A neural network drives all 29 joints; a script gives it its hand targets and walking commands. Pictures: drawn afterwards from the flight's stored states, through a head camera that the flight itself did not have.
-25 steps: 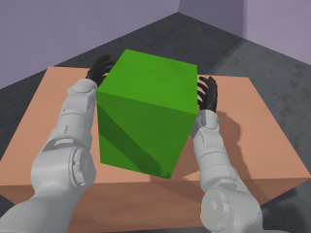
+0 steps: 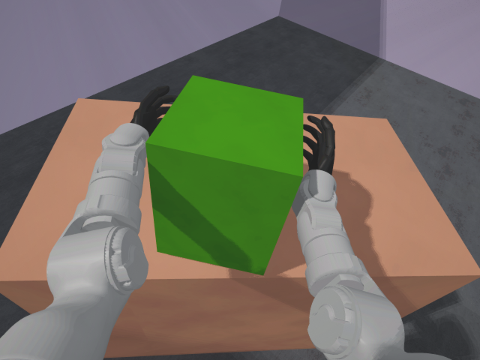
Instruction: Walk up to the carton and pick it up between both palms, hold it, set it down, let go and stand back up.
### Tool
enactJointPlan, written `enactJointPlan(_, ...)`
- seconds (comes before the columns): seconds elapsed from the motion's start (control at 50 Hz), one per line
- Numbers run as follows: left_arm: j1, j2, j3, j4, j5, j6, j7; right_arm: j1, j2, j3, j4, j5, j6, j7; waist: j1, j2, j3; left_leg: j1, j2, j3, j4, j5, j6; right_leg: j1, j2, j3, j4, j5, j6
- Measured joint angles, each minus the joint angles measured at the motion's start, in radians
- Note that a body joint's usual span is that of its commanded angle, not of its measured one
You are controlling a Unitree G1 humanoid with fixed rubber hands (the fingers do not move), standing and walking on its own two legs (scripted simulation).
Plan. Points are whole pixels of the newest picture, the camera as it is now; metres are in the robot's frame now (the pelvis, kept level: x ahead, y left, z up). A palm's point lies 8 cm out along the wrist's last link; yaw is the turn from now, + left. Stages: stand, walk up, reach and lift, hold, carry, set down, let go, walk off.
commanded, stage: set down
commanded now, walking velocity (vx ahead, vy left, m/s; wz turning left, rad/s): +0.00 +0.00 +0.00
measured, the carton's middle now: (228, 176) +0.42 -0.03 +0.08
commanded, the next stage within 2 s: none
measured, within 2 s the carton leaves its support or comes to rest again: rests again in 0.64 s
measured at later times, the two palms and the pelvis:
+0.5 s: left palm (147, 144) +0.48 +0.10 +0.11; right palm (313, 189) +0.37 -0.18 +0.08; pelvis +0.00 +0.00 +0.00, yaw -1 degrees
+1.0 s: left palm (152, 142) +0.48 +0.10 +0.12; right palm (330, 177) +0.37 -0.19 +0.12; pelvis -0.02 +0.00 -0.01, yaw -2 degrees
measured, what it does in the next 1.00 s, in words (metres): stands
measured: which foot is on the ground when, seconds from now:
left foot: down 0.00-1.00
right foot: down 0.00-1.00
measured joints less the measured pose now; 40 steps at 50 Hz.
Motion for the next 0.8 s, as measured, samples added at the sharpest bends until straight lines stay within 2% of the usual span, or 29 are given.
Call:
enactJointPlan(0.2,-0.003,-0.004,0.010,0.007,0.011,-0.009,-0.004,0.000,-0.004,-0.008,0.012,-0.021,-0.021,0.002,0.004,0.005,0.004,0.000,0.000,0.002,0.002,-0.001,0.001,-0.001,-0.001,-0.003,0.006,-0.003,0.000)
enactJointPlan(0.32,0.000,0.006,-0.024,0.024,-0.008,-0.013,0.008,0.000,-0.021,0.015,0.054,-0.015,-0.029,-0.017,0.004,0.013,-0.002,-0.010,0.003,0.003,0.010,-0.006,0.000,-0.012,-0.001,-0.005,0.015,-0.008,-0.001)
enactJointPlan(0.44,0.014,0.041,-0.135,0.086,-0.098,-0.024,0.033,0.026,-0.039,0.060,0.124,0.024,-0.027,-0.051,-0.001,0.032,-0.032,-0.069,0.009,0.007,0.037,-0.014,0.000,-0.068,0.004,-0.003,0.032,-0.010,-0.003)
enactJointPlan(0.5,0.026,0.059,-0.195,0.117,-0.161,-0.044,0.064,0.042,-0.041,0.089,0.143,0.055,-0.031,-0.066,-0.002,0.045,-0.058,-0.120,0.015,0.009,0.060,-0.019,-0.002,-0.115,0.008,-0.001,0.043,-0.008,-0.005)
enactJointPlan(0.6,0.028,0.103,-0.337,0.155,-0.330,-0.067,0.134,0.036,-0.055,0.179,0.148,0.152,0.006,-0.108,-0.018,0.065,-0.118,-0.225,0.026,0.011,0.111,-0.032,-0.001,-0.214,0.015,0.002,0.075,-0.008,-0.007)
enactJointPlan(0.66,0.016,0.124,-0.415,0.176,-0.410,-0.076,0.158,0.020,-0.071,0.233,0.149,0.218,0.046,-0.130,-0.034,0.069,-0.147,-0.275,0.031,0.010,0.140,-0.040,-0.001,-0.261,0.019,0.005,0.097,-0.011,-0.009)
enactJointPlan(0.8,-0.010,0.141,-0.506,0.220,-0.498,-0.072,0.179,-0.023,-0.111,0.314,0.135,0.345,0.124,-0.147,-0.063,0.063,-0.178,-0.323,0.036,0.013,0.180,-0.051,-0.001,-0.312,0.024,0.016,0.135,-0.017,-0.010)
